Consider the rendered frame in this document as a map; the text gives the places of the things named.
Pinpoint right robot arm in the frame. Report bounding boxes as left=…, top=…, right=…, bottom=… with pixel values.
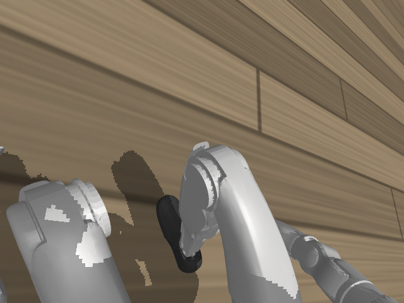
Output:
left=291, top=234, right=398, bottom=303

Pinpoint right robot hand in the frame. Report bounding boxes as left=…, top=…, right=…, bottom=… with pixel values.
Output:
left=275, top=220, right=305, bottom=258

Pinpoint right robot foot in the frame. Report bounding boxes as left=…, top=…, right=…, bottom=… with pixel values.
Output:
left=156, top=195, right=202, bottom=273

